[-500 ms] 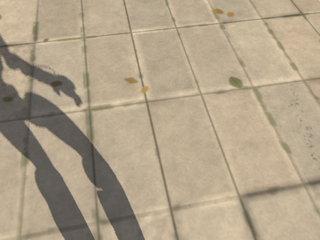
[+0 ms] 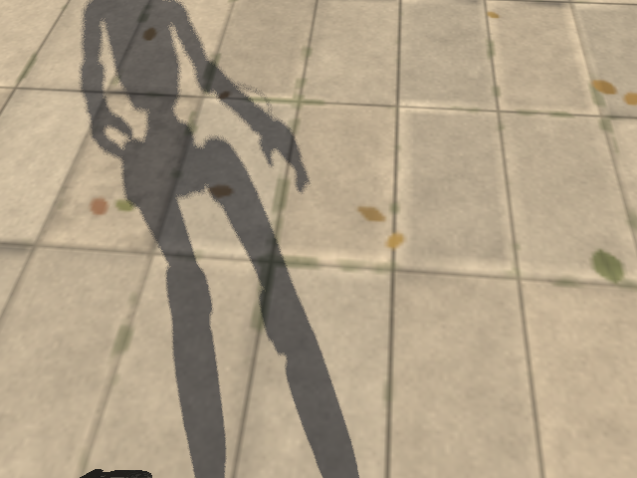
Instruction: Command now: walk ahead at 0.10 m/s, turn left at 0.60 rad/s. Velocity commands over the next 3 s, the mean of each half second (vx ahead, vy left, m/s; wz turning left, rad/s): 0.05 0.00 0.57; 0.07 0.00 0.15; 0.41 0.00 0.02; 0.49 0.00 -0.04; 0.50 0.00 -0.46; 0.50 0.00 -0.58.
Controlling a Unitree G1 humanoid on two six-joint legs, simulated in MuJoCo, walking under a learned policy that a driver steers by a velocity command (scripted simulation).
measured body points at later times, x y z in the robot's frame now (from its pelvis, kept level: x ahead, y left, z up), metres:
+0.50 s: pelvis +0.04 +0.04 +0.01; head +0.07 +0.09 +0.46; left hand +0.11 +0.36 -0.11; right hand +0.27 -0.19 -0.05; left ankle +0.04 +0.13 -0.73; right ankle +0.09 -0.11 -0.66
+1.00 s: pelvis +0.09 +0.04 +0.00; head +0.08 +0.04 +0.45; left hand +0.10 +0.32 -0.12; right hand +0.28 -0.19 -0.10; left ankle +0.04 +0.13 -0.72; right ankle +0.10 -0.10 -0.73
